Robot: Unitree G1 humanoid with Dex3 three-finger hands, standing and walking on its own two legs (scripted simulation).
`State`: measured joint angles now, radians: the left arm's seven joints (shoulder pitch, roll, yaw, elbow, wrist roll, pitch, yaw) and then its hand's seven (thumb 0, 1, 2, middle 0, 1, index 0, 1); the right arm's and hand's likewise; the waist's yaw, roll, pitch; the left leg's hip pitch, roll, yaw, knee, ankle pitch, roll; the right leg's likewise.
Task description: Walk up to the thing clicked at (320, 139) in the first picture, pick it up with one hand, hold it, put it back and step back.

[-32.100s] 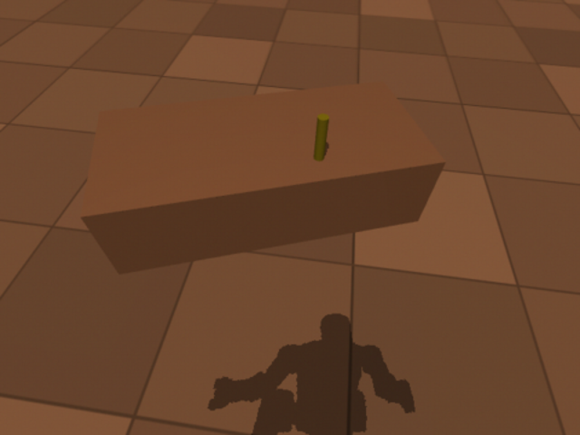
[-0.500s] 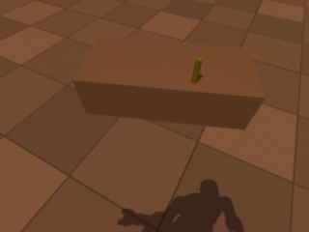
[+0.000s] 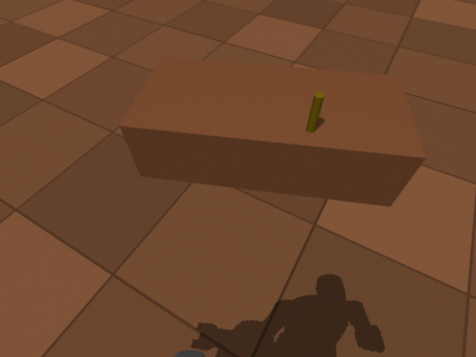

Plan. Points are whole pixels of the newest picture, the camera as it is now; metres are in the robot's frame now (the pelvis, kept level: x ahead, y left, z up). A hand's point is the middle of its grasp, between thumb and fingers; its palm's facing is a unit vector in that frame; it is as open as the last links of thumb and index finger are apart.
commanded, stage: step back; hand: right
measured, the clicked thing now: (314, 113) +1.07 -0.29 -0.31
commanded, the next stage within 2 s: stand in 0.30 s
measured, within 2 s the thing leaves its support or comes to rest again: neither
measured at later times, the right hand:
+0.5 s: hand out of the picture +0.13 -0.23 -0.13, palm faces +0.01 +0.95 -0.32, open 7.3 cm
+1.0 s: hand out of the picture +0.05 -0.25 -0.14, palm faces +0.03 +0.95 -0.32, open 7.4 cm
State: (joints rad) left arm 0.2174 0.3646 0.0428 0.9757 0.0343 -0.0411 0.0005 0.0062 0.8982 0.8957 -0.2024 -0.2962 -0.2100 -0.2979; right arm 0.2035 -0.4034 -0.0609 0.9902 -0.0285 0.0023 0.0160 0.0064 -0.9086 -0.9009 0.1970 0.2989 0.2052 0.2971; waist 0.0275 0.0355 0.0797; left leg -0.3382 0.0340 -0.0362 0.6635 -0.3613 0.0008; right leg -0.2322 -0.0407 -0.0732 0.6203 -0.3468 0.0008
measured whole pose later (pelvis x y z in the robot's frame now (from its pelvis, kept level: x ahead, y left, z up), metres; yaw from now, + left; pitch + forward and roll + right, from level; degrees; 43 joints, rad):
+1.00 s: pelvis +0.00 +0.01 +0.02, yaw -2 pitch -3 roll +0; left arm 0.12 0.36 0.00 1.14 0.01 -0.01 -0.01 0.01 0.90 0.90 -0.20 -0.30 -0.21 -0.30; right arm 0.13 -0.35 -0.02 1.16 -0.01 0.00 0.02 0.01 -0.91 -0.90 0.20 0.30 0.21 0.30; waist -0.02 0.01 0.06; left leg -0.17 0.05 0.02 0.34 -0.12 -0.03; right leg -0.09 -0.02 -0.02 0.34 -0.20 0.02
